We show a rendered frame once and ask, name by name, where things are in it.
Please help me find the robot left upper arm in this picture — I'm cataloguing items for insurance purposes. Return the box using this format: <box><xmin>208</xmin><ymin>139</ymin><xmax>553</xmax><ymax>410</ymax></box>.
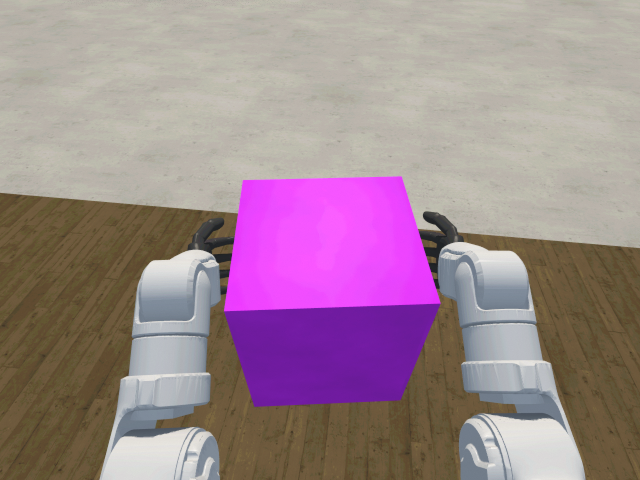
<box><xmin>102</xmin><ymin>427</ymin><xmax>220</xmax><ymax>480</ymax></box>

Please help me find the right robot forearm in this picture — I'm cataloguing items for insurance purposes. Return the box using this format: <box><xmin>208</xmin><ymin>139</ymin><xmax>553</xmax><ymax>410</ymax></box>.
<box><xmin>438</xmin><ymin>242</ymin><xmax>585</xmax><ymax>480</ymax></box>

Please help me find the robot right hand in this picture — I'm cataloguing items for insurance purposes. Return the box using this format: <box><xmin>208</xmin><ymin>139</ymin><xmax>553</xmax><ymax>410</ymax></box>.
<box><xmin>419</xmin><ymin>211</ymin><xmax>464</xmax><ymax>289</ymax></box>

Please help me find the left robot forearm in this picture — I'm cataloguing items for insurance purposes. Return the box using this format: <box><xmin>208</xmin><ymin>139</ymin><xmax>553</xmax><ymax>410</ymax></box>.
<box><xmin>99</xmin><ymin>250</ymin><xmax>221</xmax><ymax>480</ymax></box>

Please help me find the robot right upper arm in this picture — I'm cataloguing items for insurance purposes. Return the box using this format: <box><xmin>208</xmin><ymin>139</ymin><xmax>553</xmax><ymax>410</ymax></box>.
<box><xmin>459</xmin><ymin>413</ymin><xmax>584</xmax><ymax>480</ymax></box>

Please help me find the robot left hand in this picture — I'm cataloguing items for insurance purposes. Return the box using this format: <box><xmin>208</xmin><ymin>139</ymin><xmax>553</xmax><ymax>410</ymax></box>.
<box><xmin>187</xmin><ymin>218</ymin><xmax>235</xmax><ymax>295</ymax></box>

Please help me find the carton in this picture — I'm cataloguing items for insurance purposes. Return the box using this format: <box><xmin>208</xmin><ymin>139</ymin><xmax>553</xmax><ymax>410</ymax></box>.
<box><xmin>224</xmin><ymin>176</ymin><xmax>441</xmax><ymax>407</ymax></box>

